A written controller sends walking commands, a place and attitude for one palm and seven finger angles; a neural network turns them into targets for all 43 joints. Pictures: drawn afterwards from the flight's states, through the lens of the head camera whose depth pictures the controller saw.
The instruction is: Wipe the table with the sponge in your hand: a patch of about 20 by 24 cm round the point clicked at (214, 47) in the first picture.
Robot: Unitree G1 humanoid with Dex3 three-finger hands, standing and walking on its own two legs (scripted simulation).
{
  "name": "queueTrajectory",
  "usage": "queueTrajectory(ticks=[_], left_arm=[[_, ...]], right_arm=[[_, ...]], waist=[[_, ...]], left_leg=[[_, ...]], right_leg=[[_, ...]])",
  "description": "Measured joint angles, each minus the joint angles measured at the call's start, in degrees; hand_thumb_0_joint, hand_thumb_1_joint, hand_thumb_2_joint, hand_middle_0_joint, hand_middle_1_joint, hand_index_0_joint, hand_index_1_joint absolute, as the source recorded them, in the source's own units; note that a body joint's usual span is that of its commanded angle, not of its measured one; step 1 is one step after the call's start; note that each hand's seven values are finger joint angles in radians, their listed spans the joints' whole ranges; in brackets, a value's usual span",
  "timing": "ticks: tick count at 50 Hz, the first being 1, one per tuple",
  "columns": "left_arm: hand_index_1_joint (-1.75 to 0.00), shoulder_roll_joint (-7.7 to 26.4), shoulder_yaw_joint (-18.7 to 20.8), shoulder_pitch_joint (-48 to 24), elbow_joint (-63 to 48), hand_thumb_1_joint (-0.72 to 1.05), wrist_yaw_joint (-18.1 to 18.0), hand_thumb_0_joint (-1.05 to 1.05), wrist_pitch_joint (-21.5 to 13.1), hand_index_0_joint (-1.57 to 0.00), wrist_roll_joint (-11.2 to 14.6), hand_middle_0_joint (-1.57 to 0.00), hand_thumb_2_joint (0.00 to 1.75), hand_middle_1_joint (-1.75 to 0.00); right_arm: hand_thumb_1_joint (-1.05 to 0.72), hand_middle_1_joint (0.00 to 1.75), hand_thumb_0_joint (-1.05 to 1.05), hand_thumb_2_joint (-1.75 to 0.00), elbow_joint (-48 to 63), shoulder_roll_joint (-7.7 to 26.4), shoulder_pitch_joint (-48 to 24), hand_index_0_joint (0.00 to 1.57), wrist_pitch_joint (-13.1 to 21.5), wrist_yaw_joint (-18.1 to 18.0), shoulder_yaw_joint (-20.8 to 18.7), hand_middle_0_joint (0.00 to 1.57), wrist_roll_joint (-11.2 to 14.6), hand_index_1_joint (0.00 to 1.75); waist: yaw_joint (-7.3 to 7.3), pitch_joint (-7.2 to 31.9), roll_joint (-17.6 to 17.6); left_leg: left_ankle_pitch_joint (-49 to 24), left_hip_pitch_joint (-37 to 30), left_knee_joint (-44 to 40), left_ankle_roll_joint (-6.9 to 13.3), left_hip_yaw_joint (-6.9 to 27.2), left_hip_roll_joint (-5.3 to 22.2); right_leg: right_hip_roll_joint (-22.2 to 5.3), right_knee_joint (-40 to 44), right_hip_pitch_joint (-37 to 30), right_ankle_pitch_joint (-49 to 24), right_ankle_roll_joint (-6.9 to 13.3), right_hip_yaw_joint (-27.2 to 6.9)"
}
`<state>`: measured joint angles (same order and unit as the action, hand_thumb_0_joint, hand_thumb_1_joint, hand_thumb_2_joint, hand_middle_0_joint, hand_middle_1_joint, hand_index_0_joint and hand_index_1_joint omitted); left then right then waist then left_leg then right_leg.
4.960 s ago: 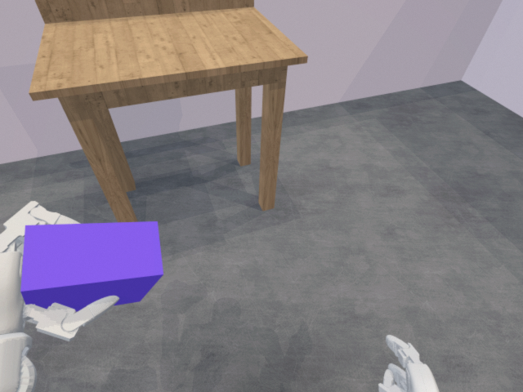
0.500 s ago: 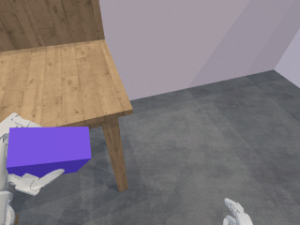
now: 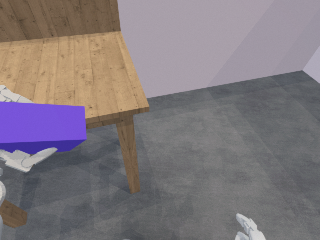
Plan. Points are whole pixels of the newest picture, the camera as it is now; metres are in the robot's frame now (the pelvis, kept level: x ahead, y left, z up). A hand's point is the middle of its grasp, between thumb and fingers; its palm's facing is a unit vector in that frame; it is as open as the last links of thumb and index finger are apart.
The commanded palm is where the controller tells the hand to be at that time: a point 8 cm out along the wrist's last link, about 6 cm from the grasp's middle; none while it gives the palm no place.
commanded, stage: look again from close up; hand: left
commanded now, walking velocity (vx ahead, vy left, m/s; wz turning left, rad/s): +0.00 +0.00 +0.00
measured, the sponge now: (54, 131) +0.26 +0.25 +0.17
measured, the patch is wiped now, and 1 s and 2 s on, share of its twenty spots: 0.00 0.00 0.00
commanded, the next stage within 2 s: shuffle to correct the standing spot in 0.14 s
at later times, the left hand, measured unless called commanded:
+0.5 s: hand (35, 118) +0.29 +0.30 +0.17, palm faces +0.42 -0.85 -0.33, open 10.5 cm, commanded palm +0.23 +0.33 +0.18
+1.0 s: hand (52, 91) +0.37 +0.30 +0.17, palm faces +0.33 -0.82 -0.46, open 10.5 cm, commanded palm +0.29 +0.36 +0.18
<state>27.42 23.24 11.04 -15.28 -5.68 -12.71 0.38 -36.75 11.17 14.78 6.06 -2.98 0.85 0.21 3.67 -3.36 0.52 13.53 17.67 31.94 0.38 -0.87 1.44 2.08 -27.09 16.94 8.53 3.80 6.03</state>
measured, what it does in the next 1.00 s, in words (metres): walks ahead: right foot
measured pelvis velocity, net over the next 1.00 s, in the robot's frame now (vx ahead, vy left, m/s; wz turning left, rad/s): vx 0.15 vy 0.07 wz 0.06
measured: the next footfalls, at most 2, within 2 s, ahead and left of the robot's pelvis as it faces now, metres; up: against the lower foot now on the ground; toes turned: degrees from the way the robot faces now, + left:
right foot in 0.96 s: +0.22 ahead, +0.04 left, +0.00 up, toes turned -3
left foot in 1.30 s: +0.27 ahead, +0.29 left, +0.00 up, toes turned +1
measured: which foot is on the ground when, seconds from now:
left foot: down 0.00-0.98, up 1.00-1.00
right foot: down 0.00-0.80, up 0.82-0.94, down 0.96-1.00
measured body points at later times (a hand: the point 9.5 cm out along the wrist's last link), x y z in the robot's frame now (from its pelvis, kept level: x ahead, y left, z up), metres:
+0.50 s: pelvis +0.07 +0.05 +0.00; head +0.08 +0.08 +0.45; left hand +0.26 +0.34 +0.19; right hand +0.25 -0.16 -0.06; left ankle +0.05 +0.12 -0.73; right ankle +0.07 -0.08 -0.73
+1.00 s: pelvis +0.15 +0.07 -0.02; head +0.18 +0.08 +0.43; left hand +0.34 +0.35 +0.20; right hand +0.29 -0.16 -0.11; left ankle +0.07 +0.12 -0.70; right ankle +0.19 +0.00 -0.74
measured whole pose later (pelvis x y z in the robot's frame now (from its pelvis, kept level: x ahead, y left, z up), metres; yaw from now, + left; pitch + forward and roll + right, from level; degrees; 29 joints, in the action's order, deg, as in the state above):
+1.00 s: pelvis +0.15 +0.07 -0.02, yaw +3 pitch -1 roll -2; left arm 25.5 22.5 25.2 -31.9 -5.2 -13.4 2.7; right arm -31.3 11.4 15.4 3.5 1.2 -0.4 0.2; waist -3.3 -4.8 -0.1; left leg 25.9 16.8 54.8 2.4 -2.2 -4.4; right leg 0.2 -38.1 19.5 17.6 5.4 11.5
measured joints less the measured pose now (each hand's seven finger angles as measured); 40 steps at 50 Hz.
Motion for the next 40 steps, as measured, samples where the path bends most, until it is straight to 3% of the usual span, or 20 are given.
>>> queueTrajectory(ticks=[3, 7, 10, 15, 19, 24, 32, 37, 38, 40], left_arm=[[-1.35, -3.18, 1.03, 2.1, -1.07, -0.52, -0.92, -0.01, -0.1, -0.69, 1.91, -0.69, 1.0, -1.36], [-1.35, -6.75, -4.18, 9.87, -5.86, -0.52, 0.34, -0.01, -0.61, -0.69, 1.58, -0.69, 1.0, -1.36], [-1.35, -5.99, -5.9, 12.28, -6.99, -0.52, 1.61, -0.01, -0.79, -0.69, 0.53, -0.69, 1.0, -1.36], [-1.35, -4.41, -3.01, 10.46, -6.8, -0.52, 1.6, -0.01, -0.91, -0.69, 0.26, -0.69, 1.0, -1.36], [-1.35, -6.0, -1.71, 9.78, -8.56, -0.52, 0.71, -0.01, -1.22, -0.69, 0.57, -0.69, 1.0, -1.36], [-1.35, -7.95, -3.27, 9.93, -9.82, -0.52, 0.24, -0.01, -1.39, -0.69, 0.51, -0.69, 1.0, -1.36], [-1.35, -6.14, -3.04, 10.06, -10.41, -0.52, 0.27, -0.01, -0.39, -0.69, 1.16, -0.69, 1.0, -1.36], [-1.35, -4.32, -1.66, 11.59, -14.27, -0.52, -0.03, -0.01, -1.31, -0.69, 1.95, -0.69, 1.0, -1.36], [-1.35, -4.12, -1.11, 12.15, -15.1, -0.52, -0.13, -0.01, -1.57, -0.69, 2.1, -0.69, 1.0, -1.36], [-1.35, -4.15, -0.03, 12.86, -16.16, -0.52, -0.31, -0.01, -1.85, -0.69, 2.35, -0.69, 1.0, -1.36]], right_arm=[[-0.9, 0.3, 0.01, -0.9, 1.05, 0.81, -0.66, 0.21, 1.26, 1.63, 0.15, 0.2, 0.4, 0.3], [-0.9, 0.3, 0.01, -0.9, 2.66, 0.85, -0.13, 0.21, 2.33, 2.02, 0.28, 0.2, 0.55, 0.3], [-0.9, 0.3, 0.01, -0.9, 3.8, -0.04, -0.15, 0.21, 2.5, 1.91, 0.59, 0.2, 0.17, 0.3], [-0.9, 0.3, 0.01, -0.9, 4.32, -1.14, -0.94, 0.21, 2.87, 2.26, 1.31, 0.2, -0.63, 0.3], [-0.9, 0.3, 0.01, -0.9, 3.96, -0.89, -1.18, 0.21, 3.33, 2.91, 1.47, 0.2, -1.12, 0.3], [-0.9, 0.3, 0.01, -0.9, 3.73, -0.25, -1.85, 0.21, 2.77, 2.91, 1.19, 0.21, -1.33, 0.3], [-0.9, 0.3, 0.01, -0.9, 5.24, 0.24, -4.52, 0.21, 0.25, 2.98, 0.3, 0.21, -0.49, 0.3], [-0.9, 0.3, 0.01, -0.9, 5.33, 0.76, -4.86, 0.21, -1.01, 3.45, -0.65, 0.21, 0.1, 0.3], [-0.9, 0.3, 0.01, -0.9, 5.23, 0.95, -4.71, 0.21, -1.29, 3.5, -0.75, 0.2, 0.15, 0.3], [-0.9, 0.3, 0.01, -0.9, 5.38, 1.39, -4.42, 0.21, -1.66, 3.46, -1.26, 0.2, 0.18, 0.3]], waist=[[-1.03, -0.15, -0.43], [-2.53, 1.04, -0.05], [-2.91, 0.76, 1.59], [-2.23, -0.25, 3.2], [-1.36, 0.74, 2.7], [-0.86, 2.38, 1.82], [-2.67, 2.13, 0.64], [-3.3, 0.85, 2.54], [-3.22, 0.87, 3.06], [-3.41, 0.89, 2.67]], left_leg=[[-1.31, -1.87, -2.09, 0.47, -0.74, -1.02], [-2.33, -3.9, -5.31, 1.88, -2.19, -2.1], [-2.55, -4.73, -6.54, 2.83, -2.56, -3.31], [-1.25, -4.77, -5.31, 3.35, -1.86, -4.43], [0.89, -4.5, -3.5, 3.59, -1.06, -4.37], [3.82, -4.57, -1.42, 3.9, -0.45, -4.62], [9.53, -3.48, 4.96, 3.77, -0.02, -4.36], [10.43, -1.51, 11.3, 2.06, -1.67, -5.21], [11.25, -2.32, 10.32, 2.35, -2.27, -5.57], [14.22, -4.07, 7.35, 5.45, -2.41, -5.98]], right_leg=[[-0.22, 1.27, -0.95, -0.41, -1.2, -2.07], [-1.15, 0.75, -1.23, 4.33, -2.8, -3.67], [-1.98, -0.73, -0.9, 6.26, -3.39, -4.64], [-2.66, -0.24, -1.8, 2.6, -3.47, -4.8], [-2.59, -0.1, -2.63, 3.24, -3.63, -4.06], [-2.84, -1.72, -3.09, 6.22, -4.09, -3.52], [-2.66, -7.16, -2.54, 11.72, -4.27, -3.06], [-4.1, -11.72, -1.68, 15.37, -4.61, -3.71], [-4.5, -12.88, -1.23, 16.1, -4.76, -4.2], [-4.63, -18.02, 1.46, 15.67, -4.44, -4.37]])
